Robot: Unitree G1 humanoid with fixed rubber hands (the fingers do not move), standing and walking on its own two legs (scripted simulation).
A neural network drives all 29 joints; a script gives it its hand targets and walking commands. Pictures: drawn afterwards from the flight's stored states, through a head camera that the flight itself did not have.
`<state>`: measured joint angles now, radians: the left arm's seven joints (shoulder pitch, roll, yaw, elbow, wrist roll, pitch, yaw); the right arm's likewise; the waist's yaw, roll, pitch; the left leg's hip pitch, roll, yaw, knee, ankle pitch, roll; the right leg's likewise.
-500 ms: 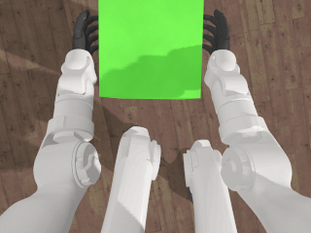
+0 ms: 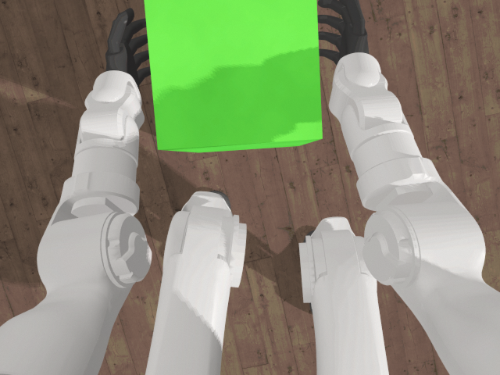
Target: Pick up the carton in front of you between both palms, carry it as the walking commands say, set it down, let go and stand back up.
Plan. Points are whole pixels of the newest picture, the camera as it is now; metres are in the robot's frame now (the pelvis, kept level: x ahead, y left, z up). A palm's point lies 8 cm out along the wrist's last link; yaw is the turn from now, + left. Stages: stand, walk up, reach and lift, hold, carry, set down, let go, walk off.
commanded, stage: set down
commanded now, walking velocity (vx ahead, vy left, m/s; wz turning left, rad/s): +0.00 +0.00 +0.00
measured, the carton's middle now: (240, 86) +0.48 +0.12 -0.25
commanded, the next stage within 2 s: none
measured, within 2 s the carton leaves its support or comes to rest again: rests again in 0.10 s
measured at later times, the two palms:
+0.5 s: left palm (130, 75) +0.46 +0.27 -0.18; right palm (353, 57) +0.53 -0.03 -0.17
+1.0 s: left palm (102, 88) +0.44 +0.33 -0.21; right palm (361, 75) +0.52 -0.05 -0.21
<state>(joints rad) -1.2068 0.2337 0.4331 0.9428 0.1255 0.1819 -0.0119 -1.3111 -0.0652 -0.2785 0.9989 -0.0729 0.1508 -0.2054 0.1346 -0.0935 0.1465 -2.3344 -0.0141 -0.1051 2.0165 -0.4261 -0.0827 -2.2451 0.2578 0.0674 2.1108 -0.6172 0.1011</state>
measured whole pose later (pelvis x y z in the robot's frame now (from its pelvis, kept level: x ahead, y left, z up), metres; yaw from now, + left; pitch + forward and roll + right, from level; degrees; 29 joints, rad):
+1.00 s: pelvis +0.00 +0.01 -0.02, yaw +1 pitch +38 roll -1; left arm -1.25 0.45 0.28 1.18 -0.19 -0.07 0.00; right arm -1.30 -0.26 0.01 1.00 0.15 0.05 -0.15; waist 0.11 -0.05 0.34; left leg -2.32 0.04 -0.04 2.09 -0.44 -0.02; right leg -2.22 0.15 0.05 2.20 -0.64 0.08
